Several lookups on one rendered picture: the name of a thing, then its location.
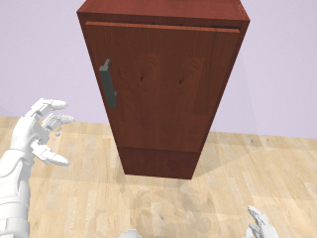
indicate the robot left hand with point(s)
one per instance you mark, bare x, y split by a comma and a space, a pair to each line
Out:
28, 129

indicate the robot right hand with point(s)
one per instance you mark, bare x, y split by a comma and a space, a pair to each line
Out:
264, 229

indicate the handle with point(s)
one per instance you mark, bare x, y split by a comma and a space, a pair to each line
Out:
107, 83

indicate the cupboard door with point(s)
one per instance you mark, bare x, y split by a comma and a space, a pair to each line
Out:
167, 80

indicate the robot left forearm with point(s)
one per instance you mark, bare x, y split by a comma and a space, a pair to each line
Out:
15, 194

